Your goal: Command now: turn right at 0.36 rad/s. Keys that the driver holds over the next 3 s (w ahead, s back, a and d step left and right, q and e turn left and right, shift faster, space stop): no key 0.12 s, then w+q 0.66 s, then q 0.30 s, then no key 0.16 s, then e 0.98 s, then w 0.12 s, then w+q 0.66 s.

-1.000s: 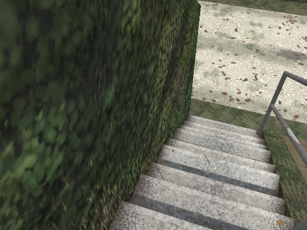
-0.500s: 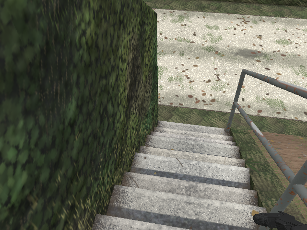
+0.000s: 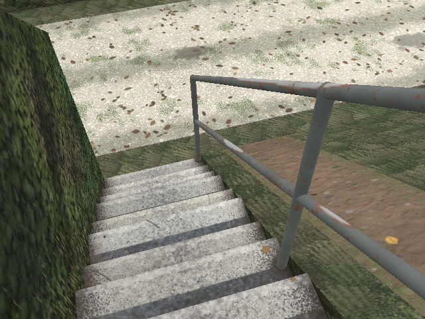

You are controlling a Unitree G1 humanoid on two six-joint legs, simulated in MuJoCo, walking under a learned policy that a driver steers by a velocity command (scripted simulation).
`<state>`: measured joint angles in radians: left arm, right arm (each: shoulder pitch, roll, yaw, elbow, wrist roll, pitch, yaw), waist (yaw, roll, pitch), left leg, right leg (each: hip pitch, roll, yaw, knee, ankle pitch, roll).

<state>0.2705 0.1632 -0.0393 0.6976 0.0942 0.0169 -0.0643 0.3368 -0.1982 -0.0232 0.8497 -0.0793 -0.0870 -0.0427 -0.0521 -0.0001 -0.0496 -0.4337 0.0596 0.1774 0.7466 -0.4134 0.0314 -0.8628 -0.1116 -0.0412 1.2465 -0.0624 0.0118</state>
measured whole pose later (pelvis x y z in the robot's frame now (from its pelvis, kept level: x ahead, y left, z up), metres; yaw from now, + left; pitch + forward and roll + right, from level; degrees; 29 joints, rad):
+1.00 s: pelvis +0.22 +0.04 -0.19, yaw +22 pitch +3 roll -1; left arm 0.36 0.23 0.03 0.91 0.10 -0.07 -0.06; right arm 0.32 -0.25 0.00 0.87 -0.07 -0.08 0.12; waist 0.03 0.05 -0.07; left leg -0.78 -0.17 -0.14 2.07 -0.60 0.09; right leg -0.40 0.01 -0.13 0.84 -0.26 -0.14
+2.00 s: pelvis +0.44 +0.10 -0.36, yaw +7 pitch +5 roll +2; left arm 0.34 0.30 0.06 0.73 0.03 -0.07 -0.09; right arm 0.17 -0.26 -0.05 0.69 -0.05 -0.11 -0.05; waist 0.00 -0.03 -0.07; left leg -0.91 0.02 -0.03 1.51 -0.39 -0.04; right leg -0.45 0.04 -0.03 0.67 -0.31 -0.09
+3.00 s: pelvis +0.69 +0.19 -0.54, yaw +14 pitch +4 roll +3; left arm 0.15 0.20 -0.01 0.80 0.10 -0.11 -0.05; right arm 0.58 -0.13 0.04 0.96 -0.05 -0.09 0.11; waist -0.12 -0.04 -0.09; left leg -0.52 -0.26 -0.07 1.90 -0.82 0.12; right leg -0.27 -0.05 -0.08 0.32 -0.01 -0.07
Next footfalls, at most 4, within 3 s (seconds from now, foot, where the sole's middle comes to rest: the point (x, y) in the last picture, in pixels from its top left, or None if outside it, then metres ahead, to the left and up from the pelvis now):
0.08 right None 0.08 -0.15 -0.75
0.62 left None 0.03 0.10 -0.75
0.94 right None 0.26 -0.04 -0.93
1.30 left None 0.42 0.31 -1.12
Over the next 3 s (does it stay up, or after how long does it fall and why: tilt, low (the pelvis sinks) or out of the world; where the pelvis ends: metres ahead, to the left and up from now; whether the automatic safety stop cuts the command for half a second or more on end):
stays up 0.69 0.19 -0.54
